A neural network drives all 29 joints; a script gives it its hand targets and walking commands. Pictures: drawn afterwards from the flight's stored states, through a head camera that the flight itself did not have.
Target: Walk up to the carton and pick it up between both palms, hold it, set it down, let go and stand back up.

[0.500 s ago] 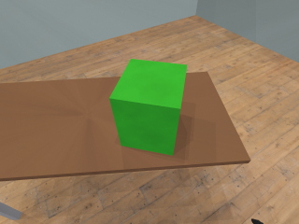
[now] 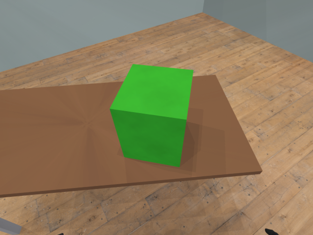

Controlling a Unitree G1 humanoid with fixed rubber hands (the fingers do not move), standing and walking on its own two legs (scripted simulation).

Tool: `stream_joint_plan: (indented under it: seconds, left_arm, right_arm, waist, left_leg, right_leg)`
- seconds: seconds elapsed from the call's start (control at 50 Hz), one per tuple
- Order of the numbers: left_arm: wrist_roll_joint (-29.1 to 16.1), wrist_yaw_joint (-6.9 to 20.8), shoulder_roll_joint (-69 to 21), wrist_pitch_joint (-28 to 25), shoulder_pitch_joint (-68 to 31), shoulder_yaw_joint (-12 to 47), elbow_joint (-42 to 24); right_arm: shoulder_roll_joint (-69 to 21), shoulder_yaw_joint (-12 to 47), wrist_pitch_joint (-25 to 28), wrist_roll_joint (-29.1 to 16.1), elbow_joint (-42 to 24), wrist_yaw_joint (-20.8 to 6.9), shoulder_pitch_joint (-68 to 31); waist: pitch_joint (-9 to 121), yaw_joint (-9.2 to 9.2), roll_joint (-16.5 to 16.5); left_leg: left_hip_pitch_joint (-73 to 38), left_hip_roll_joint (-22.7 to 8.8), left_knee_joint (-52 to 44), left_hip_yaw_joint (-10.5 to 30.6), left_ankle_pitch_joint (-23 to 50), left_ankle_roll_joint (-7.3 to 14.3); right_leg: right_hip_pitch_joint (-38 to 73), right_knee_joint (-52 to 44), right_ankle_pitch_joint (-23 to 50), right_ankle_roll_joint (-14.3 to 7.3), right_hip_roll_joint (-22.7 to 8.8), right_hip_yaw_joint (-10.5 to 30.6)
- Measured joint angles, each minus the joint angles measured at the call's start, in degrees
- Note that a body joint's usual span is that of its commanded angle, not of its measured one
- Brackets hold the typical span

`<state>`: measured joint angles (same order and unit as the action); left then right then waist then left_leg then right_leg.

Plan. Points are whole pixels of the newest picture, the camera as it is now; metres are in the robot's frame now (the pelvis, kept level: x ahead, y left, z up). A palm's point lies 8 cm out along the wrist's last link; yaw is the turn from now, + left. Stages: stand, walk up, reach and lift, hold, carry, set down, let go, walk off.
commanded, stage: stand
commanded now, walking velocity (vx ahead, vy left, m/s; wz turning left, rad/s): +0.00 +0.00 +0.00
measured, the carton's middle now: (156, 116) +0.47 +0.02 +0.00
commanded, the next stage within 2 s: none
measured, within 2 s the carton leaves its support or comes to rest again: neither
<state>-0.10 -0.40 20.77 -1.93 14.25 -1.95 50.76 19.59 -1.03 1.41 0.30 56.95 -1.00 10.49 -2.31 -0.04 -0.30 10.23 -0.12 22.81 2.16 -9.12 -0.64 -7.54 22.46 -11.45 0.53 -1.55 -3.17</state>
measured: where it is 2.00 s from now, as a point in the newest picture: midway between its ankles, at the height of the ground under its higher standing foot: outside the picture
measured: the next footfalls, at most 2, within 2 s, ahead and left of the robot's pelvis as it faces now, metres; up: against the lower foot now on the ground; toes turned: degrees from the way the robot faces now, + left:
none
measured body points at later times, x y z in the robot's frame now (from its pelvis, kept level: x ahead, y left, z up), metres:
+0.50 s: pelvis +0.00 +0.00 +0.00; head +0.00 +0.00 +0.45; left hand +0.07 +0.31 -0.12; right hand +0.08 -0.29 -0.13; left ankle +0.04 +0.13 -0.74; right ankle +0.01 -0.13 -0.74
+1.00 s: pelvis +0.01 +0.00 +0.00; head +0.01 -0.01 +0.45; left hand +0.07 +0.30 -0.12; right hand +0.09 -0.30 -0.13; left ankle +0.04 +0.13 -0.74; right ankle +0.01 -0.13 -0.74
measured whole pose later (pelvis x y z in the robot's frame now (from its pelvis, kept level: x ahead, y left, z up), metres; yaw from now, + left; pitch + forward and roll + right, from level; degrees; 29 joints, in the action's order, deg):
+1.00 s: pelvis +0.01 +0.00 +0.00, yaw +0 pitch -4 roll +0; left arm -0.3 -0.1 18.9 -0.9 11.7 -2.6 57.6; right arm 20.2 -0.9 0.8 0.1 60.6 0.3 9.4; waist -3.0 0.7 -0.4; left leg 8.0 -0.1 19.5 2.7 -8.1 -1.0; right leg -5.4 19.8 -10.9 0.6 -1.6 -2.9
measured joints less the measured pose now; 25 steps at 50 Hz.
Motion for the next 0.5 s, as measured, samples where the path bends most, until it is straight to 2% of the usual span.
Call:
stream_joint_plan:
  seconds: [0.12,0.22,0.5]
  left_arm:
    - [-0.34,0.05,-1.22,0.65,-0.83,0.34,1.27]
    - [-0.03,0.02,-1.68,0.51,-1.20,0.20,2.42]
    - [-0.08,-0.15,-1.58,1.00,-1.35,-0.19,5.47]
  right_arm:
    - [-0.87,0.36,-0.09,-0.13,0.36,0.32,0.16]
    - [-0.55,0.09,-0.09,-0.38,1.27,0.57,-0.18]
    - [-0.13,-0.39,-0.45,-0.29,2.33,0.85,-0.22]
  waist:
    - [0.05,-0.31,0.57]
    - [-0.29,0.21,0.62]
    - [-0.47,0.14,-0.12]
  left_leg:
    - [-0.81,0.17,-0.81,-0.25,0.04,0.22]
    - [-0.90,0.52,-1.24,-0.24,0.29,0.41]
    - [-1.52,0.66,-2.23,0.21,0.88,0.37]
  right_leg:
    - [0.79,-0.90,0.23,0.30,-0.17,0.34]
    - [0.72,-0.90,0.17,0.52,-0.52,0.43]
    - [1.53,-1.88,0.58,0.59,-0.63,0.19]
